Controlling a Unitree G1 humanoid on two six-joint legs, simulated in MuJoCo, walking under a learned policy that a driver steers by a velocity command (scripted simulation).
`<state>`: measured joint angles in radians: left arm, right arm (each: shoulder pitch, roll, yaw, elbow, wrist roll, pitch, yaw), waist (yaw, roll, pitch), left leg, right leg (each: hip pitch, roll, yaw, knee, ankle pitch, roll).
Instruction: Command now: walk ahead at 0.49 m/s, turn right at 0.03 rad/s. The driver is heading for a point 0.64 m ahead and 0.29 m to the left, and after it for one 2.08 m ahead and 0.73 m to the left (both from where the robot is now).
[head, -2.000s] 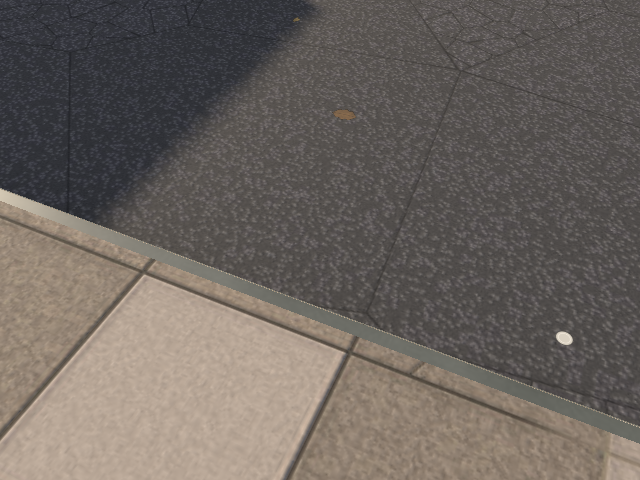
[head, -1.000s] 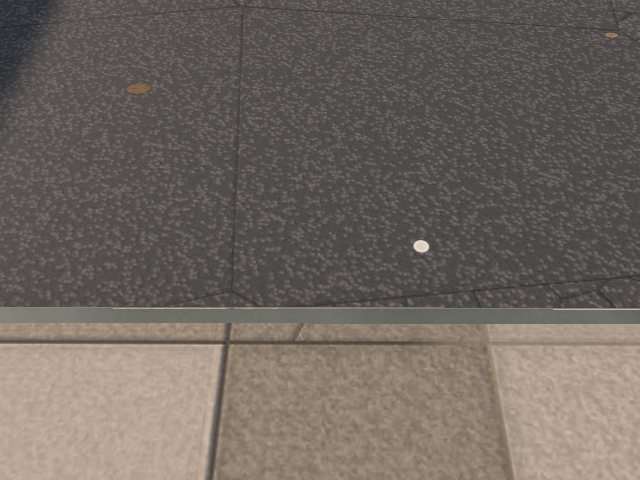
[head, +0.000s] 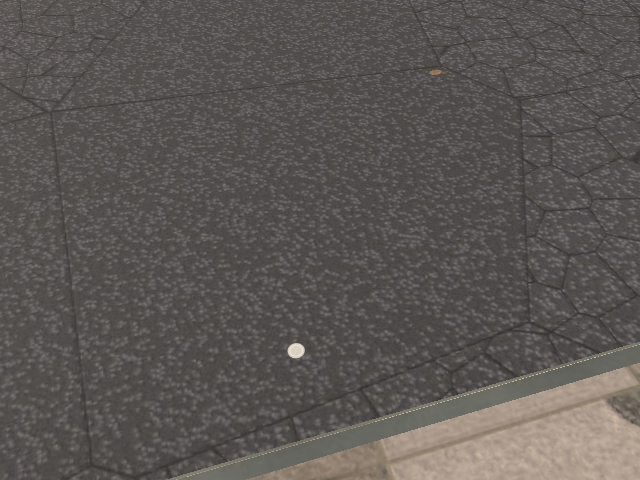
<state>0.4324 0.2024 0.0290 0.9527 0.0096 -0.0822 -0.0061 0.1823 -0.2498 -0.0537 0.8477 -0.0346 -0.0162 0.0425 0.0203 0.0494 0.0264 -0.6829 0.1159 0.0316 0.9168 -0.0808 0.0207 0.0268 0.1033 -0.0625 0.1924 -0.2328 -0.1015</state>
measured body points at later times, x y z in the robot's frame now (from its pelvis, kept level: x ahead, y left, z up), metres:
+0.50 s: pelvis +0.28 +0.05 +0.00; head +0.30 +0.07 +0.45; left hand +0.40 +0.32 -0.11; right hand +0.31 -0.23 -0.13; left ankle +0.25 +0.08 -0.74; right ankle +0.43 -0.12 -0.67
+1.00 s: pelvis +0.53 +0.08 -0.02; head +0.56 +0.08 +0.43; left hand +0.38 +0.32 -0.14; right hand +0.81 -0.09 -0.12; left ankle +0.55 +0.23 -0.67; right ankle +0.50 -0.05 -0.74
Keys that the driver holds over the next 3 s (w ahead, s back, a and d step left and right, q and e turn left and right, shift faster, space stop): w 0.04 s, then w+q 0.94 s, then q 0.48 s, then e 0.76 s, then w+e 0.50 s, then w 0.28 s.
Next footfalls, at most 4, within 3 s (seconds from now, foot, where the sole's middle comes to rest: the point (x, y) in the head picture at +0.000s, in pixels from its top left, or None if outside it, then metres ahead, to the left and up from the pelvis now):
0.22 left None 0.29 0.08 -0.78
0.72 right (374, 460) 0.53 -0.04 -0.78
1.24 left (232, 396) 0.75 0.30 -0.94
1.70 right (278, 339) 0.92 0.20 -0.94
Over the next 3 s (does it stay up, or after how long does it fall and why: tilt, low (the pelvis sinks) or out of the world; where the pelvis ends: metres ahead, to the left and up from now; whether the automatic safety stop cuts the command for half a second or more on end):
stays up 1.05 0.28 -0.19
